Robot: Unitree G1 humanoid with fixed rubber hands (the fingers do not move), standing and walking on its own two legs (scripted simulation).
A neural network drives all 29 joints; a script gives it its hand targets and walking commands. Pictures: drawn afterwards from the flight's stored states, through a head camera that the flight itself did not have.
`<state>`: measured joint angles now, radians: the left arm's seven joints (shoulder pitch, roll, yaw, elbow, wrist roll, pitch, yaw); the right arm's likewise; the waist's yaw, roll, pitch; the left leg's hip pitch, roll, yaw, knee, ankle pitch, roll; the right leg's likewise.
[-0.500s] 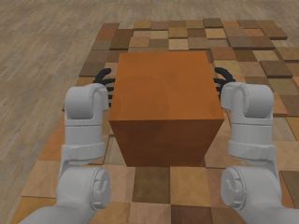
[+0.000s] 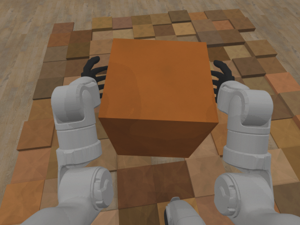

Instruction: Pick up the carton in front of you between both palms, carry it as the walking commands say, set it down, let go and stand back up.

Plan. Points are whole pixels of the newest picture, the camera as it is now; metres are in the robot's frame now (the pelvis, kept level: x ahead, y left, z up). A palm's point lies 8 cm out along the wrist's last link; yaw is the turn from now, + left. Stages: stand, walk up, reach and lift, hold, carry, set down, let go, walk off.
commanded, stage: carry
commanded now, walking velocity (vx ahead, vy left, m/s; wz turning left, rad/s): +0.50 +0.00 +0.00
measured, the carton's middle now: (155, 106) +0.39 -0.04 +0.07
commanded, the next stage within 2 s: none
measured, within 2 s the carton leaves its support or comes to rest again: neither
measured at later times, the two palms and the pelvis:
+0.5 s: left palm (85, 31) +0.69 +0.16 +0.11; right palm (173, 21) +0.71 -0.14 +0.11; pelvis +0.34 -0.02 -0.01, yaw +1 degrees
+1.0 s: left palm out of the picture +1.05 +0.12 +0.10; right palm out of the picture +1.04 -0.18 +0.10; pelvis +0.70 -0.02 -0.04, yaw +1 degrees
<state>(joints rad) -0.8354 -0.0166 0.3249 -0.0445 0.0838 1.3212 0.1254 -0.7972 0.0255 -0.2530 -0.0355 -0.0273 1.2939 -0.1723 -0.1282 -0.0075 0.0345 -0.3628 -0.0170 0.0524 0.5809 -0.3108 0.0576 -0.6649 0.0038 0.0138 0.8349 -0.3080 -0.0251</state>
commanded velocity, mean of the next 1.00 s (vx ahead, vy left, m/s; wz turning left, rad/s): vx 0.50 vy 0.00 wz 0.00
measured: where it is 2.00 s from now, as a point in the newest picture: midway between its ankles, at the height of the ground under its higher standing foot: (136, 85)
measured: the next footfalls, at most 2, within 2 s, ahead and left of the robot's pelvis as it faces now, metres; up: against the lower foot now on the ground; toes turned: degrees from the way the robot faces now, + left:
right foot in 0.08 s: +0.22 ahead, -0.11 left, -0.01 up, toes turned -2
left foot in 0.54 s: +0.53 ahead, +0.06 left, -0.02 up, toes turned +4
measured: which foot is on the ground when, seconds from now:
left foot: down 0.00-0.08, up 0.10-0.52, down 0.54-1.00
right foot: up 0.00-0.06, down 0.08-0.54, up 0.56-0.98, down 1.00-1.00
